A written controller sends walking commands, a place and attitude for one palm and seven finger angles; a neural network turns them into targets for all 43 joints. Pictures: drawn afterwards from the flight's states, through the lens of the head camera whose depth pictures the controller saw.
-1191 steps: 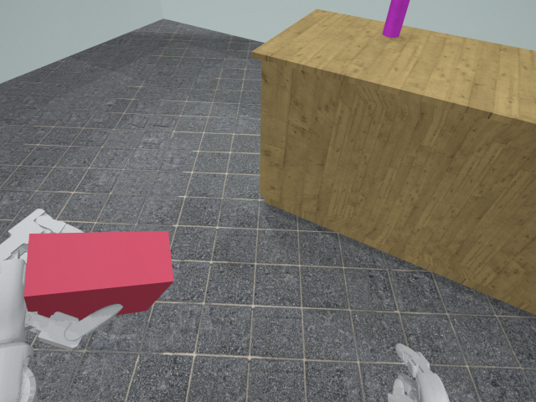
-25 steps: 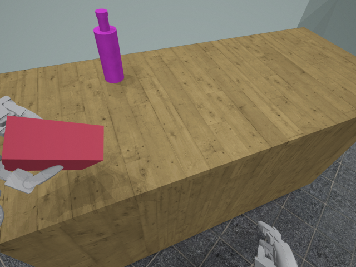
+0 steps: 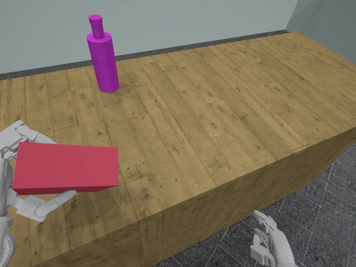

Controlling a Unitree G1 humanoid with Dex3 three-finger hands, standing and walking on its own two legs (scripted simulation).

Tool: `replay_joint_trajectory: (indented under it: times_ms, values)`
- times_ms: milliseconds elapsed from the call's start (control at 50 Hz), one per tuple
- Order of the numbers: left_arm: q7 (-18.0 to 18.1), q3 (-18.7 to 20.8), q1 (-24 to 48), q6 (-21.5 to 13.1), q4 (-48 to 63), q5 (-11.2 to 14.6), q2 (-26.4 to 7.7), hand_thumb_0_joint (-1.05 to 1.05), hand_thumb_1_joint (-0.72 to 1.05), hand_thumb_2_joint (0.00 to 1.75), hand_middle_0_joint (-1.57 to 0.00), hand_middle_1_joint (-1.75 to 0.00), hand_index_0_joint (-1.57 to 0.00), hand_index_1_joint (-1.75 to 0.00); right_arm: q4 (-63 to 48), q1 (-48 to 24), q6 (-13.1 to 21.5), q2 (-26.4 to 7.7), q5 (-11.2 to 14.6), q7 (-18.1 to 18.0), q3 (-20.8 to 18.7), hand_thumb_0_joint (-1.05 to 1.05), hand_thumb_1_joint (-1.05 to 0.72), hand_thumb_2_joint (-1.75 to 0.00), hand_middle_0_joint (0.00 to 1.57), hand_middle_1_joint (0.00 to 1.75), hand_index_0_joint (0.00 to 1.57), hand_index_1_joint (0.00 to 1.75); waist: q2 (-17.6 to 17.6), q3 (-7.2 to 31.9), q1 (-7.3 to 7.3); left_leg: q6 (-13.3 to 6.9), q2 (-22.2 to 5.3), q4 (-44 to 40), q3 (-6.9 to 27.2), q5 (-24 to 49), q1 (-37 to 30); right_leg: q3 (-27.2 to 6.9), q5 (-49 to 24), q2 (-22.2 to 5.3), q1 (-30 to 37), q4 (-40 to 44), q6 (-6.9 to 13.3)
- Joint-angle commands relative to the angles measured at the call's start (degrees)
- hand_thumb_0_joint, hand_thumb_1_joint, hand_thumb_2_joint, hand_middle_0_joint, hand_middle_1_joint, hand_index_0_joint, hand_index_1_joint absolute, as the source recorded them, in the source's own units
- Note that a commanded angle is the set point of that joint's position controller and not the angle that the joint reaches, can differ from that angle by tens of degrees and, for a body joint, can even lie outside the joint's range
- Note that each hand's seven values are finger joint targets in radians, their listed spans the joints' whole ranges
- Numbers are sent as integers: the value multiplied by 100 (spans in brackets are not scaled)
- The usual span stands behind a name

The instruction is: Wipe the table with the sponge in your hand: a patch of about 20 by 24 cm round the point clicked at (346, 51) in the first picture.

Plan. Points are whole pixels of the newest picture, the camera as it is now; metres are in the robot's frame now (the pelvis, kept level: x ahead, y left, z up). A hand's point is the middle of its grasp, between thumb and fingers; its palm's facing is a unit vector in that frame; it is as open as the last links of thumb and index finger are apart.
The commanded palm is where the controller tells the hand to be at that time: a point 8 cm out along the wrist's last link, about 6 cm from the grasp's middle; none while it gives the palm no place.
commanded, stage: come to a stop and stand still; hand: left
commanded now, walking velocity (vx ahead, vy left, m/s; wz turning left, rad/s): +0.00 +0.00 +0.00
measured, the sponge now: (81, 172) +0.24 +0.20 +0.14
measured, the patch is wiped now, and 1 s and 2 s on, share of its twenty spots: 0.00 0.00 0.00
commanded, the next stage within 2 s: look again from close up in 0.92 s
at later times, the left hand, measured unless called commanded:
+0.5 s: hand (29, 188) +0.19 +0.26 +0.16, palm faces +0.37 -0.85 -0.37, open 10.1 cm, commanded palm +0.14 +0.29 +0.18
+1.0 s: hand (42, 187) +0.20 +0.24 +0.15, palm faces +0.35 -0.86 -0.38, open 10.1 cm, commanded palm +0.14 +0.28 +0.18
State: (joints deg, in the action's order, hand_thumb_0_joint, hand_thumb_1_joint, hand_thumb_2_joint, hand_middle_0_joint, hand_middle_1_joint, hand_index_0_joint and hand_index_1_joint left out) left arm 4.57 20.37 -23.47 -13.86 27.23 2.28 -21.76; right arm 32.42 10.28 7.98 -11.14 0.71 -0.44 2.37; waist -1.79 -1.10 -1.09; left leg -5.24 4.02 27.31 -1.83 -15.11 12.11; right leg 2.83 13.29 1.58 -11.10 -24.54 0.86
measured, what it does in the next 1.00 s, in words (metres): stands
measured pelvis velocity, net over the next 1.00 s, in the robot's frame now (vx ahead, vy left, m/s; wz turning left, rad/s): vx -0.02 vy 0.00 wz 0.01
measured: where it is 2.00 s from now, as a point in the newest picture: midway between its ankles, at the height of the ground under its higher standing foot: outside the picture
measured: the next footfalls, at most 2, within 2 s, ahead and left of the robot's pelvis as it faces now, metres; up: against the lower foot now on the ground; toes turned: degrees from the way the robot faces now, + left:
none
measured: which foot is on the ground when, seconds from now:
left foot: down 0.00-1.00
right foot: down 0.00-1.00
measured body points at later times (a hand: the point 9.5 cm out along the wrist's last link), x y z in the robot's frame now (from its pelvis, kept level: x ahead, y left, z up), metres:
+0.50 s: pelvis -0.02 +0.01 +0.00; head -0.01 +0.03 +0.45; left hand +0.17 +0.30 +0.18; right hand +0.15 -0.21 -0.07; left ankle -0.01 +0.05 -0.74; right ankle +0.00 -0.11 -0.74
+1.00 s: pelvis -0.02 +0.00 +0.00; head +0.00 +0.01 +0.45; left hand +0.17 +0.28 +0.18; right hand +0.17 -0.23 -0.06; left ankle -0.01 +0.05 -0.74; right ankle +0.00 -0.11 -0.74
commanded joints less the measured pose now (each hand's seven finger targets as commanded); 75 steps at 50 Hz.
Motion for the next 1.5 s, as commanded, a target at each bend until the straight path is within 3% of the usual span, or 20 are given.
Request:
replay_joint_trajectory:
  times_ms: [0,140,360,380,560,580,960,980,1060,1080,1160,1180,1340,1360,1380,1400,1420,1440,1460,1480]
  values:
    - [123,578,372,-228,1126,94,-855,0,10,130,-120,-160,-120,-160,-875,-336,150,-777,0,-88,-359,0,-90,-90,20,30,20,30,603,904,-2,707,-896,-463,829,2770,-139,-321,-1528,-365,600,-30,76]
    - [162,541,587,-200,1513,76,-947,0,10,130,-120,-160,-120,-160,-975,-386,125,-762,-17,-158,-341,0,-90,-90,20,30,20,30,840,962,-20,746,-950,-584,911,2534,-202,-332,-1223,-382,678,45,78]
    - [232,571,618,-149,1208,-31,-936,0,10,130,-120,-160,-120,-160,-927,-453,156,-778,29,-192,-343,0,-90,-90,20,30,20,30,720,528,-25,693,-906,-1144,989,540,415,-355,-587,-316,769,216,36]
    - [192,357,583,-176,1023,13,-698,0,10,130,-120,-160,-120,-160,-914,-398,134,-768,-7,-191,-311,0,-90,-90,20,30,20,30,679,490,-19,666,-917,-1265,1090,280,545,-299,-444,-299,794,239,26]
    - [229,648,468,-238,1108,-75,-967,0,10,130,-120,-160,-120,-160,-912,-415,257,-785,24,-196,-354,0,-90,-90,20,30,20,30,544,502,-45,552,-889,-1258,1042,-141,708,-393,-452,-311,957,268,18]
    - [186,413,432,-261,979,-32,-709,0,10,130,-120,-160,-120,-160,-880,-359,237,-793,-11,-191,-344,0,-90,-90,20,30,20,30,494,481,-24,540,-867,-1273,1095,-124,711,-354,-447,-310,922,314,26]
    - [250,644,314,-128,1172,42,-980,0,10,130,-120,-160,-120,-160,-869,-459,236,-808,18,-240,-371,0,-90,-90,20,30,20,30,526,709,-31,537,-794,-828,904,992,153,-585,-1042,-447,719,421,97]
    - [201,356,310,-141,1074,85,-679,0,10,130,-120,-160,-120,-160,-850,-403,207,-802,-12,-229,-345,0,-90,-90,20,30,20,30,522,648,-4,520,-793,-871,925,935,156,-505,-945,-442,653,464,94]
    - [256,619,400,-102,1226,30,-975,0,10,130,-120,-160,-120,-160,-870,-467,219,-814,27,-243,-373,0,-90,-90,20,30,20,30,538,718,-26,556,-828,-881,907,999,99,-553,-1008,-419,688,388,90]
    - [204,321,356,-115,1102,85,-665,0,10,130,-120,-160,-120,-160,-866,-424,184,-800,-14,-240,-332,0,-90,-90,20,30,20,30,567,667,-10,541,-828,-940,953,945,118,-483,-920,-422,664,434,87]
    - [256,581,385,-54,1211,38,-931,0,10,130,-120,-160,-120,-160,-880,-449,194,-814,29,-250,-373,0,-90,-90,20,30,20,30,436,746,-20,543,-824,-852,882,1056,100,-568,-1091,-434,728,408,87]
    - [213,372,300,-65,1072,90,-700,0,10,130,-120,-160,-120,-160,-867,-417,160,-798,-20,-253,-337,0,-90,-90,20,30,20,30,382,724,-12,528,-810,-882,932,1088,149,-483,-1089,-442,761,447,84]
    - [234,492,283,-33,1366,105,-879,0,10,130,-120,-160,-120,-160,-897,-402,148,-831,17,-269,-396,0,-90,-90,20,30,20,30,647,907,3,604,-845,-707,960,1814,-21,-513,-1496,-506,892,349,129]
    - [299,2170,5714,-966,3469,-204,-5388,0,10,130,-120,-160,-120,-160,-1440,457,-2,-1220,460,-629,517,0,-90,-90,20,30,20,30,2095,495,465,266,-777,-682,1184,633,1812,-436,119,69,1150,-660,-337]
    - [-22,1762,3519,442,1,-671,-2735,0,10,130,-120,-160,-120,-160,-604,-495,61,-755,-240,-449,-403,0,-90,-90,20,30,20,30,1602,1591,-455,772,-588,-273,471,1744,-467,-55,-135,-6,59,-612,271]
    - [-202,819,2673,953,-230,-2,-1816,0,10,130,-120,-160,-120,-160,-834,-530,94,-1043,-155,-144,-329,0,-90,-90,20,30,20,30,1303,1498,-268,991,-609,-297,751,2753,-846,233,-398,50,-488,-515,310]
    - [-417,822,2749,1143,435,238,-1370,0,10,130,-120,-160,-120,-160,-835,-758,136,-1162,-147,-142,-326,0,-90,-90,20,30,20,30,1088,1772,-339,957,-675,-106,649,3033,-1420,139,-648,57,-582,-443,225]
    - [-551,961,1890,1493,210,447,-1554,0,10,130,-120,-160,-120,-160,-721,-731,119,-1180,-69,-180,-357,0,-90,-90,20,30,20,30,1104,1794,-499,907,-641,-89,605,3285,-1434,138,-762,24,-382,-437,203]
    - [-707,264,1339,1875,138,478,-787,0,10,130,-120,-160,-120,-160,-771,-1117,87,-1063,65,-55,-193,0,-90,-90,20,30,20,30,915,1567,-446,887,-682,-88,620,2953,-1329,141,-496,50,-597,-529,160]
    - [-748,84,1379,2007,605,312,-842,0,10,130,-120,-160,-120,-160,-769,-1046,51,-1125,7,-17,-173,0,-90,-90,20,30,20,30,733,1342,-439,844,-697,-118,621,2837,-1039,259,-749,-5,-557,-529,150]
